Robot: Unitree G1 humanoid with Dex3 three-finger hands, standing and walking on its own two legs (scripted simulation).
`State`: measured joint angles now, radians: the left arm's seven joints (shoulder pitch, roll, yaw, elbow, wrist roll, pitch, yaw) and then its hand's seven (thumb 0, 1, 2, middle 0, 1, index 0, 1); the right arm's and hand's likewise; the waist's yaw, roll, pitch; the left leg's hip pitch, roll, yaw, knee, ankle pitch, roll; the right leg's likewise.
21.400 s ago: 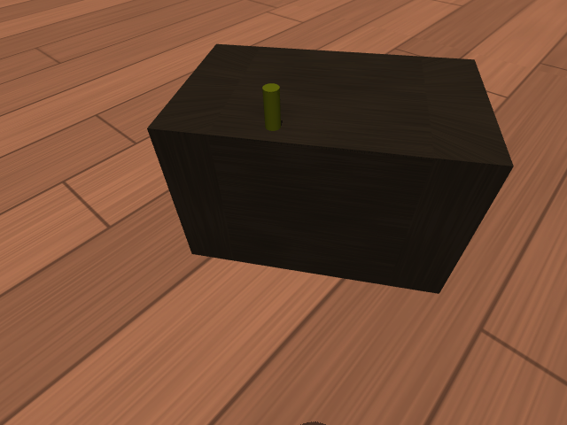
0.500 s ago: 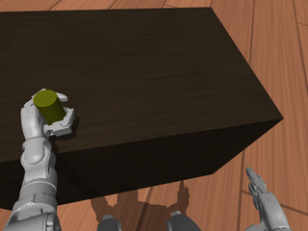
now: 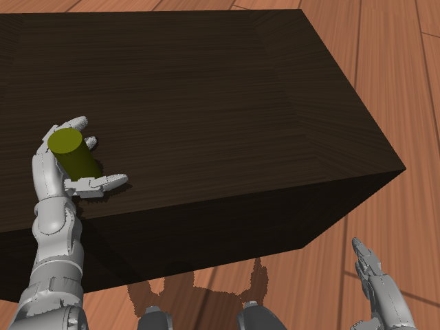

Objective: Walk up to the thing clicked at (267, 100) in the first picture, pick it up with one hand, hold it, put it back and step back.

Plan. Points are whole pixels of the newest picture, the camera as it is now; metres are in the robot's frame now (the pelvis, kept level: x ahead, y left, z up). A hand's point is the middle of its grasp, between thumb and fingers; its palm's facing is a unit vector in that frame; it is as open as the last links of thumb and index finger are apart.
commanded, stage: withdraw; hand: left
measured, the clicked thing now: (78, 163) +0.44 +0.21 +0.04
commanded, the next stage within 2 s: rise in 0.36 s
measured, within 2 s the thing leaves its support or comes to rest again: neither
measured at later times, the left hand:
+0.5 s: hand out of the picture +0.44 +0.29 +0.14, palm faces +0.24 -0.97 -0.04, open 16.7 cm
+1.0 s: hand out of the picture +0.34 +0.36 +0.10, palm faces +0.41 -0.82 -0.40, open 17.4 cm
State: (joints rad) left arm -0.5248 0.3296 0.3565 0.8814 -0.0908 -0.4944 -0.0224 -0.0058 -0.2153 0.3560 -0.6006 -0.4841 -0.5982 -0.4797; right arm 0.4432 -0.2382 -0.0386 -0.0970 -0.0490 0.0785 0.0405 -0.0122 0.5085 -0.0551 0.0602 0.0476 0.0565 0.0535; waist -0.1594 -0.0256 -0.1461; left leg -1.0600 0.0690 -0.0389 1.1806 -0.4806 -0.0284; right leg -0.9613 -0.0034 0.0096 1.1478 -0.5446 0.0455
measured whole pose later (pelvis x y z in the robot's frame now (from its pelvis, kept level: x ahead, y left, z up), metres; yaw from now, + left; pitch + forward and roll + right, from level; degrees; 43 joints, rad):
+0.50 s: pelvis +0.01 +0.00 +0.03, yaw +0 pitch +16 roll -2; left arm -0.58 0.54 0.45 0.88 -0.16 -0.27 -0.21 -0.01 -0.36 0.08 -0.06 -0.05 -0.07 -0.04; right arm 0.41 -0.25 -0.04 0.08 0.01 0.11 0.01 -0.01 0.55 -0.05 0.06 0.05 0.06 0.05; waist -0.10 0.00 -0.16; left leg -0.85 0.07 -0.02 1.02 -0.44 -0.02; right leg -0.76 -0.01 0.02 0.97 -0.49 0.05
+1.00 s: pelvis +0.02 +0.01 +0.06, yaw +1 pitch +10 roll -2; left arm -0.18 0.53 0.36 0.61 -0.02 -0.05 0.04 -0.02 -0.52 0.03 -0.07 -0.04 -0.06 -0.04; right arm 0.39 -0.27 -0.06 0.20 0.06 0.10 -0.01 -0.01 0.48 -0.07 0.06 0.05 0.06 0.06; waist -0.02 0.01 -0.14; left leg -0.63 0.05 0.00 0.84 -0.38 -0.02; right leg -0.53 -0.03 0.02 0.78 -0.43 0.05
